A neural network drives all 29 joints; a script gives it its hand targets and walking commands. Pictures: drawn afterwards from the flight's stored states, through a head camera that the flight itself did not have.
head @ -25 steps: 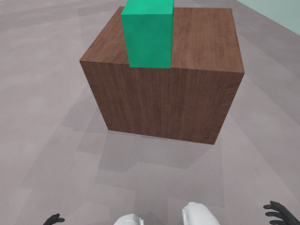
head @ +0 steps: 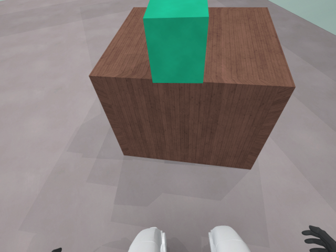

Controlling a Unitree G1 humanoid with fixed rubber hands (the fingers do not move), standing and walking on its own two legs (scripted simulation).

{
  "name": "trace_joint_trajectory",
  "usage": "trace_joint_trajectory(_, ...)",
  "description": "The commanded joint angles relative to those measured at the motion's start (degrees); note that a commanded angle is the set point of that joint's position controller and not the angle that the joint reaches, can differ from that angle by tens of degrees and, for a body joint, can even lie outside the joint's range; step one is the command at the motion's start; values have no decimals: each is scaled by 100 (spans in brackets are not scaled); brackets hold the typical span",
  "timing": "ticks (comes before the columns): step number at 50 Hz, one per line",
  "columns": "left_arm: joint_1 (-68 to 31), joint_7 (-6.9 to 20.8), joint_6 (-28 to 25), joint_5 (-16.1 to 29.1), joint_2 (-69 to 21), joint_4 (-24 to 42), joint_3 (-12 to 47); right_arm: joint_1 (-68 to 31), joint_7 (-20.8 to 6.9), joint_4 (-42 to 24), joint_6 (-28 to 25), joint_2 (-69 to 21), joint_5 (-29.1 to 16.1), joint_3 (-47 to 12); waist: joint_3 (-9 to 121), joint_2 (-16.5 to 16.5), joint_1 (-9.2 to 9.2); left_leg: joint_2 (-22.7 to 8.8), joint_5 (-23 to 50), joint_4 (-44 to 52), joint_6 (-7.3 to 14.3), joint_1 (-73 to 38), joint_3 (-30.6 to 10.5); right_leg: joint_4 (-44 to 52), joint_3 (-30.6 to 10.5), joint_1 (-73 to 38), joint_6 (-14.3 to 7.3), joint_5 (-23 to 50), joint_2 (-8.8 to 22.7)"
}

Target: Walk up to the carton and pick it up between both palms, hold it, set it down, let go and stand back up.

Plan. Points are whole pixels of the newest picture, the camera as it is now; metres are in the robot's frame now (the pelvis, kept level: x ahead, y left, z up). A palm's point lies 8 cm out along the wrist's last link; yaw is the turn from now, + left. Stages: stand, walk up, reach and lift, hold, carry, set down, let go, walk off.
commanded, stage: walk up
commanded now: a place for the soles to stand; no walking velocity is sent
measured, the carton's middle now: (178, 39) +0.80 +0.00 +0.08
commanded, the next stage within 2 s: none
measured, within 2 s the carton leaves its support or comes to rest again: neither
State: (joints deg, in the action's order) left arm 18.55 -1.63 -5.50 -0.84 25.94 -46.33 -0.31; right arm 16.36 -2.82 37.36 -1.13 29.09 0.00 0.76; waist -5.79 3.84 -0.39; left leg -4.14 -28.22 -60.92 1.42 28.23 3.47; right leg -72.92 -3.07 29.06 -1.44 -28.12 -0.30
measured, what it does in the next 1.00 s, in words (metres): walks ahead: right foot, then left foot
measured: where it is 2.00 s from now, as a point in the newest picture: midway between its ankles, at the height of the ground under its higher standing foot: (168, 250)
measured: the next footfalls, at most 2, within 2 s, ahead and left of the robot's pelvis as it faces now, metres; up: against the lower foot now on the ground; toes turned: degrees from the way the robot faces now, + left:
right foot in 0.22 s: +0.15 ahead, -0.14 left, +0.00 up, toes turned -3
left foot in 0.56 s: +0.25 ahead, +0.21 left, +0.00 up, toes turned -3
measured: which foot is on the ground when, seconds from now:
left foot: down 0.00-0.26, up 0.28-0.54, down 0.56-1.00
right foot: up 0.00-0.20, down 0.22-0.58, up 0.60-0.92, down 0.94-1.00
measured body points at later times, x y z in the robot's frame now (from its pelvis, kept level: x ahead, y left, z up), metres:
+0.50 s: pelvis +0.08 +0.04 +0.00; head +0.11 +0.02 +0.45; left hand +0.14 +0.38 -0.08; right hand +0.20 -0.30 -0.09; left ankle +0.15 +0.15 -0.65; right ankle +0.11 -0.13 -0.67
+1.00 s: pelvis +0.16 +0.09 +0.01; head +0.20 +0.07 +0.46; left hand +0.31 +0.41 -0.07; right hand +0.19 -0.24 -0.09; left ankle +0.17 +0.17 -0.66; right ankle +0.23 -0.06 -0.67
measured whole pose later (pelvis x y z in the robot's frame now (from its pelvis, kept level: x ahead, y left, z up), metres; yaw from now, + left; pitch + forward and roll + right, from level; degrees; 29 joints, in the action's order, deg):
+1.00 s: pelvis +0.16 +0.09 +0.01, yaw -9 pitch -2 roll +0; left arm 13.3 -3.2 -5.1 -0.8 26.7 -47.8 -0.3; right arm 20.6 -1.5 37.4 -1.2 27.0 0.0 1.2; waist -6.7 3.0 -0.2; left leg -3.9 -28.6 -58.6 3.8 23.2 9.6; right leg -51.0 -1.3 30.4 -0.5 -17.7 0.1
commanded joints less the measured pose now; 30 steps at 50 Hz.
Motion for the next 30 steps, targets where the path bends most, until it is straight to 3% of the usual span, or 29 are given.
trace_joint_trajectory(1, -68, -32, -45, 97, 1636, 29, -714, -48, 117, -52, -212, 1636, 173, 896, -716, 323, -101, -1396, -2192, 4583, 576, -611, -3075, -220, 120, 1687, -9, 628, 301)
trace_joint_trajectory(2, 109, -2, -53, 113, 1623, 0, -730, 29, 109, -80, -219, 1557, 127, 838, -713, 434, -88, -1396, -1567, 4451, 619, -557, -2827, 5, 194, 1336, 42, 502, 310)
trace_joint_trajectory(3, -21, 21, -53, 122, 1534, 6, -715, 191, 89, -43, -223, 1551, 135, 845, -642, 329, -176, -1404, -918, 4375, 662, -586, -2642, 262, 241, 1140, 39, 469, 298)
trace_joint_trajectory(4, -56, 12, -57, 128, 1396, 91, -678, 315, 80, -34, -224, 1567, 111, 845, -501, 325, -188, -1393, -469, 4124, 832, -818, -2395, 647, 337, 1086, 19, 223, 304)
trace_joint_trajectory(6, -266, -3, -93, 111, 1334, 188, -646, 506, 67, -17, -183, 1547, 198, 879, -203, 412, -383, -1423, 150, 3846, 1055, -1347, -2117, 1364, 486, 1003, 30, -388, 266)
trace_joint_trajectory(7, -264, -7, -117, 125, 1368, 202, -643, 686, 64, -41, -159, 1541, 197, 859, -152, 501, -440, -1547, 606, 3769, 1050, -1416, -2086, 1646, 614, 1022, -2, -376, 279)
trace_joint_trajectory(8, -95, -23, -154, 87, 1251, 193, -654, 555, 31, -94, -147, 1573, 177, 861, 191, 806, -332, -1618, 835, 3577, 1343, -1439, -1868, 1957, 831, 601, 3, -454, 203)
trace_joint_trajectory(9, 140, -71, -202, 104, 1263, 17, -625, 371, 11, -143, -94, 1549, 205, 883, 407, 728, -253, -1498, 1216, 3213, 1301, -1392, -1608, 2519, 1000, 174, -43, -206, 127)
trace_joint_trajectory(10, 520, -104, -240, 101, 1280, -83, -658, 155, 8, -272, -52, 1412, 178, 799, 568, 377, 17, -1313, 1526, 2541, 1085, -654, -1066, 3141, 1077, -853, -131, 711, 42)
trace_joint_trajectory(11, 1349, -193, -307, 43, 1495, -323, -804, -137, 16, -432, -30, 1016, 138, 682, 988, -357, 623, -949, 1908, 904, 844, 393, -543, 3576, 638, -2484, -217, 826, -88)
trace_joint_trajectory(12, 1988, -281, -334, -31, 2050, -443, -989, -180, 19, -572, -64, 617, 123, 536, 1205, -1657, 1032, -258, 2096, -1044, 382, 1577, 66, 4378, -1754, -3267, -703, -390, 1005)
trace_joint_trajectory(13, 1782, -335, -291, 11, 2550, -204, -1011, -396, 34, -825, -26, 661, 95, 546, 969, -2127, 831, 379, -382, -1531, 137, 2837, -216, 5064, -4588, -3408, -1465, -176, 2249)
trace_joint_trajectory(14, 1542, -322, -225, 74, 2432, -146, -979, -784, 84, -686, 100, 1311, 186, 675, 580, -691, 713, -65, -773, -1618, 66, 2738, -817, 4859, -4790, -2931, -1889, -138, 2501)
trace_joint_trajectory(15, 1256, -362, -217, 84, 2362, -83, -957, -747, 78, -631, 100, 1264, 159, 694, 496, -499, 535, -180, -715, -1589, 101, 2747, -961, 4712, -4288, -2712, -1867, 173, 2351)
trace_joint_trajectory(16, 1144, -409, -209, 60, 2280, -32, -918, -689, 83, -542, 97, 1215, 227, 724, 451, -398, 461, -346, -691, -1450, 79, 2676, -891, 4357, -3848, -2541, -1826, 1095, 2184)
trace_joint_trajectory(17, 1017, -402, -221, 41, 2228, 18, -899, -468, 67, -469, 92, 1177, 228, 718, 565, -670, 340, -351, -715, -1146, 76, 2313, -845, 4138, -3489, -2205, -1758, 1573, 2061)
trace_joint_trajectory(18, 828, -405, -210, 54, 2123, 117, -841, -352, 30, -407, 79, 1160, 254, 795, 773, -693, 218, -377, -614, -946, 80, 1830, -907, 4007, -3207, -1821, -1660, 1679, 1878)
trace_joint_trajectory(19, 759, -404, -214, 53, 2084, 141, -825, -218, -1, -320, 82, 1170, 233, 793, 850, -907, 183, -309, -516, -723, 75, 1559, -715, 3910, -2757, -1498, -1631, 1646, 1728)
trace_joint_trajectory(21, 615, -391, -192, -35, 2293, 214, -902, -381, -49, -282, 110, 1074, 209, 800, 607, -1348, 143, -276, -321, -516, 121, 1211, -504, 4125, -2653, -711, -1586, 439, 1715)
trace_joint_trajectory(22, 584, -377, -178, -43, 2339, 205, -911, -459, -56, -296, 125, 1168, 237, 826, 445, -1196, 132, -288, -165, -473, 114, 1240, -560, 4195, -2821, -540, -1576, 98, 1803)
trace_joint_trajectory(23, 423, -387, -184, -23, 2403, 215, -943, -497, -76, -291, 134, 1191, 224, 849, 392, -1157, 113, -402, 137, -336, 119, 1030, -623, 4281, -2750, -324, -1538, -144, 1844)
trace_joint_trajectory(24, 240, -393, -169, -54, 2419, 293, -961, -472, -94, -212, 125, 1219, 211, 850, 249, -1306, 6, -371, 68, -169, 128, 797, -540, 4212, -2695, 60, -1512, -530, 1833)
trace_joint_trajectory(25, 107, -357, -139, -35, 2399, 303, -920, -214, -105, -195, 114, 1322, 219, 899, 533, -1207, -70, -293, 165, -27, 148, 421, -483, 4097, -2614, 139, -1458, -889, 1756)
trace_joint_trajectory(26, -221, -342, -106, -84, 2358, 266, -879, 219, -109, -33, 92, 1255, 220, 940, 498, -1287, -375, -221, 317, 394, 130, -298, -339, 3812, -2224, 707, -1314, -1114, 1645)
trace_joint_trajectory(27, -518, -352, -66, -119, 2104, 297, -804, 953, -92, 257, 72, 1272, 290, 1000, 684, -741, -791, -77, 145, 906, 247, -1550, -414, 2769, -1511, 1572, -1063, -960, 1314)
trace_joint_trajectory(28, -645, -344, -13, -167, 1558, 321, -617, 1887, -44, 545, 7, 1427, 379, 1073, 782, 264, -1272, -19, -953, 1801, 253, -2605, -876, 935, -663, 2521, -662, -322, 552)
trace_joint_trajectory(29, -631, -388, -3, -110, 838, 456, -374, 1848, 23, 494, -26, 1818, 335, 1118, 259, 2225, -1293, -1266, -2838, 4183, 192, -2102, -3441, -930, 340, 3600, -302, -767, -491)
trace_joint_trajectory(30, -690, -428, -10, -25, 1327, 455, -463, 882, 55, 152, -57, 1989, 152, 1072, -224, 1627, -1007, -1822, -3373, 5456, 92, -1317, -5091, -1444, -315, 3320, -260, -468, -325)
